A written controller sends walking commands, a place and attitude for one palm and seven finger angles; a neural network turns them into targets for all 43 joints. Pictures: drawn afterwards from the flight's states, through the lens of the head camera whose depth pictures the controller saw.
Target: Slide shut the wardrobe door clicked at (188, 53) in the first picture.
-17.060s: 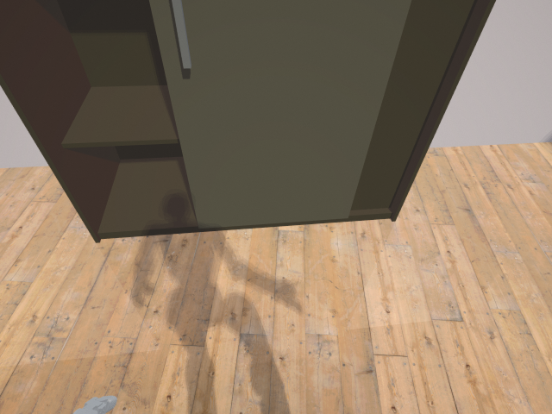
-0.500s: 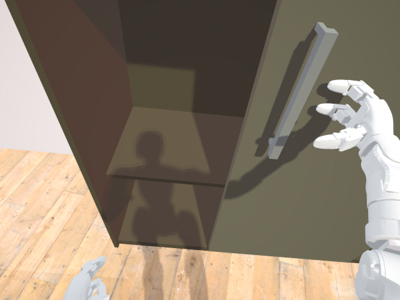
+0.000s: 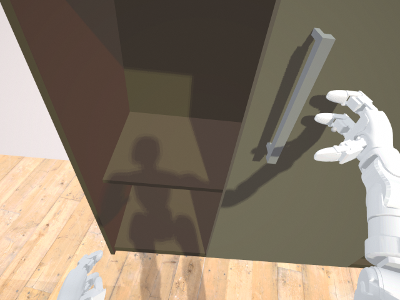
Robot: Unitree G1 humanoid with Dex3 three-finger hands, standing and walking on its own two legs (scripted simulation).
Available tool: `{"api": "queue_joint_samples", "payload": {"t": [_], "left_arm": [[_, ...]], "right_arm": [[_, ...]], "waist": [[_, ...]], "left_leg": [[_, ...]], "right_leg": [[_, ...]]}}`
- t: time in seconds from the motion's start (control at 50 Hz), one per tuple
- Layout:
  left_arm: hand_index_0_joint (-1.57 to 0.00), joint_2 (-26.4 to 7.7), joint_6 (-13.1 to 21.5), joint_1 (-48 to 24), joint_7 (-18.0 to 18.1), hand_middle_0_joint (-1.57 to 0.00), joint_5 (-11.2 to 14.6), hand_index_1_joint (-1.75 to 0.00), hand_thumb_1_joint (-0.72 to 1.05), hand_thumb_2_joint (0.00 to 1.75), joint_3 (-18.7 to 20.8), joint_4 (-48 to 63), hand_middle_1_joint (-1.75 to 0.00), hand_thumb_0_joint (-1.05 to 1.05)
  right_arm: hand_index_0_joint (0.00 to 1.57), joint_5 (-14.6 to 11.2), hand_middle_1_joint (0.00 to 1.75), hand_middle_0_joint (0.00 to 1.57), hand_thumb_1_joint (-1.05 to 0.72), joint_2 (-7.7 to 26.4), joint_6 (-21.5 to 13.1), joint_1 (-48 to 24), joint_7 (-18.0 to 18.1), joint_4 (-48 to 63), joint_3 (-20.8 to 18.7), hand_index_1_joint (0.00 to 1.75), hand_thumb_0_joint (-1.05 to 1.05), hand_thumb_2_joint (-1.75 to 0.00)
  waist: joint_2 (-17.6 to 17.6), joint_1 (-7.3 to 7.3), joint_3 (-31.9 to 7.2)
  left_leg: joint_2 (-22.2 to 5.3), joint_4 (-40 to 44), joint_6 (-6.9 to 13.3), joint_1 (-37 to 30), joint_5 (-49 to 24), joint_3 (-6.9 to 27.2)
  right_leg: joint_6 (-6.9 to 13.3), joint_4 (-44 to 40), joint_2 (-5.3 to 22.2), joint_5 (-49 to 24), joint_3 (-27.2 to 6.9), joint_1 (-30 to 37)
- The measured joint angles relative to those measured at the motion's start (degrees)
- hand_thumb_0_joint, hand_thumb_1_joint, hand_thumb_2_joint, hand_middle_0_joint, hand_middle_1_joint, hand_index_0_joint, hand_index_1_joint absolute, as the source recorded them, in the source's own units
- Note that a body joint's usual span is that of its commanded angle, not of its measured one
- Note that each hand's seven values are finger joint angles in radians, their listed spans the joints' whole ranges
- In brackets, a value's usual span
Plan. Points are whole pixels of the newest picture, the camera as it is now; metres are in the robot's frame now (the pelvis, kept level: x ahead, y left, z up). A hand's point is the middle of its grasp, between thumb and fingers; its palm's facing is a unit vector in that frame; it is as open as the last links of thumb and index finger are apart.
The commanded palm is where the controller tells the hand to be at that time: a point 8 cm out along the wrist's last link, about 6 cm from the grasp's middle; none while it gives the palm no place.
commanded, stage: move the hooked fingers beside the handle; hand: right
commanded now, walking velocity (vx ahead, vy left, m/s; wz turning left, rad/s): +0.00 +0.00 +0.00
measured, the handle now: (290, 106) +0.46 -0.14 +0.20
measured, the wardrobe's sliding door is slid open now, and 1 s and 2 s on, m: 0.44 0.44 0.44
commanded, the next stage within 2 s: feel for the door with the fingertips in 1.82 s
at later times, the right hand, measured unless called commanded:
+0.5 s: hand (332, 119) +0.40 -0.20 +0.22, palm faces +0.03 +1.00 -0.02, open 13.9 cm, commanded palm +0.38 -0.25 +0.20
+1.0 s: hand (333, 120) +0.41 -0.21 +0.21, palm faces +0.04 +1.00 -0.04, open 13.9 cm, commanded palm +0.38 -0.25 +0.20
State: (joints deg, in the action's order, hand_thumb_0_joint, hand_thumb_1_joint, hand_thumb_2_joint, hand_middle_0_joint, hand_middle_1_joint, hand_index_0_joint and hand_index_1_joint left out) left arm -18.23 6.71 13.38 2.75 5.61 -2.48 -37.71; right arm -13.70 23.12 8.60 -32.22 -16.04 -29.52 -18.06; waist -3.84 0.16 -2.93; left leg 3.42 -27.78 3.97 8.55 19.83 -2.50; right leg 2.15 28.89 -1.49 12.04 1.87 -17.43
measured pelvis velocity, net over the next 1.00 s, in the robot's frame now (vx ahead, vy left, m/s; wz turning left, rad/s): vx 0.00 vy -0.01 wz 0.00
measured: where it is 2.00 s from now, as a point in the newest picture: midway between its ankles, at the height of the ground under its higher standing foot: outside the picture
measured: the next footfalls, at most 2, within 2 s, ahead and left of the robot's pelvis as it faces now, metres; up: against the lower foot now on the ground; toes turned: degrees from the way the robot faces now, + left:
none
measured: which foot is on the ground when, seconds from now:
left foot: down 0.00-1.00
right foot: down 0.00-1.00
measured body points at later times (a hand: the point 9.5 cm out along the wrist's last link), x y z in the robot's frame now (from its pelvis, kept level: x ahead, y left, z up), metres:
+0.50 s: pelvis -0.01 -0.01 +0.00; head -0.01 +0.01 +0.45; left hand +0.11 +0.24 -0.11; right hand +0.39 -0.26 +0.22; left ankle -0.06 +0.07 -0.73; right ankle +0.03 -0.10 -0.73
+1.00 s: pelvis +0.00 -0.01 +0.00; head -0.01 +0.02 +0.45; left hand +0.14 +0.25 -0.10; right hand +0.40 -0.27 +0.21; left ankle -0.06 +0.07 -0.73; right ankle +0.03 -0.10 -0.73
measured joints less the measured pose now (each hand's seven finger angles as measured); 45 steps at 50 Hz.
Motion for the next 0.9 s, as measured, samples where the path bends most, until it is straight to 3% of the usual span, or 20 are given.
{"api": "queue_joint_samples", "payload": {"t": [0.16, 0.26, 0.34, 0.5, 0.68, 0.8, 0.9], "left_arm": [[-0.2, 1.4, 0.6, -1.5, 0.5, -0.21, -0.2, -0.3, 0.9, 0.9, -1.2, -0.2, -0.3, 0.01], [-0.2, 1.9, 0.1, -1.2, 0.5, -0.21, -0.1, -0.3, 0.9, 0.9, -1.7, -0.8, -0.3, 0.01], [-0.2, 1.9, -0.2, -0.1, 0.5, -0.21, -0.2, -0.3, 0.9, 0.9, -1.7, -0.8, -0.3, 0.01], [-0.2, 1.4, 0.7, 2.8, 0.5, -0.21, -0.8, -0.3, 0.9, 0.9, -1.3, -2.1, -0.3, 0.01], [-0.2, 0.4, 0.3, 3.2, 0.2, -0.21, -0.2, -0.3, 0.9, 0.9, -0.3, -2.0, -0.3, 0.01], [-0.2, 0.5, 1.0, 2.1, 0.3, -0.21, -0.7, -0.3, 0.9, 0.9, -0.2, -1.3, -0.3, 0.01], [-0.2, 1.3, 1.1, 0.6, 0.6, -0.21, -0.5, -0.3, 0.9, 0.9, -1.0, -1.5, -0.3, 0.01]], "right_arm": [[0.31, 0.2, 1.2, 0.3, 0.5, -1.3, -0.9, -2.7, 2.4, 0.5, 2.0, 1.2, -0.01, -0.3], [0.31, 0.1, 1.2, 0.3, 0.5, -0.9, 0.3, -5.8, 2.6, -4.2, 2.8, 1.2, -0.01, -0.3], [0.31, 0.7, 1.2, 0.3, 0.5, -0.7, 0.5, -6.0, 3.2, -6.6, 2.6, 1.2, -0.01, -0.3], [0.31, 1.2, 1.2, 0.3, 0.5, -0.8, -3.3, -4.3, 3.7, -3.6, 0.4, 1.2, -0.01, -0.3], [0.31, 0.6, 1.2, 0.3, 0.5, 0.7, 0.0, -4.4, 2.1, -6.9, 0.9, 1.2, -0.01, -0.3], [0.3, 0.8, 1.2, 0.3, 0.5, -1.7, -2.2, -1.3, 3.2, -1.2, 0.7, 1.2, -0.01, -0.3], [0.31, 0.9, 1.2, 0.3, 0.5, -0.2, -2.5, -4.5, 3.1, -3.5, 0.0, 1.2, -0.01, -0.3]], "waist": [[0.2, -0.15, 0.8], [0.0, 0.24, 0.5], [-0.2, 0.86, 0.7], [0.3, 1.4, 1.4], [0.0, 1.55, 0.4], [0.4, 1.15, 1.3], [0.9, 0.93, 1.1]], "left_leg": [[-0.3, 0.7, -0.2, -0.8, -0.7, -0.5], [-0.4, 1.0, -0.4, -0.5, -1.1, -0.6], [-0.4, 1.1, -0.5, 0.0, -1.4, -0.3], [-0.4, 2.1, -0.6, -1.0, -1.8, 0.5], [-0.3, 1.9, -0.7, -0.4, -1.5, 0.6], [-0.3, 2.0, -0.6, -1.0, -1.4, 0.6], [-0.1, 2.2, -0.4, -1.4, -1.3, 0.3]], "right_leg": [[0.2, -0.7, -0.4, -0.9, -0.5, 0.6], [0.4, -1.1, -0.5, -1.3, -0.5, 0.4], [0.6, -1.4, -0.5, -1.6, -0.2, 0.1], [0.6, -2.4, -0.3, -1.7, 0.4, 1.3], [0.7, -1.9, -0.3, -1.3, 0.6, 0.6], [0.6, -2.0, -0.3, -1.2, 0.5, 1.2], [0.4, -1.8, -0.2, -1.0, 0.2, 1.3]]}}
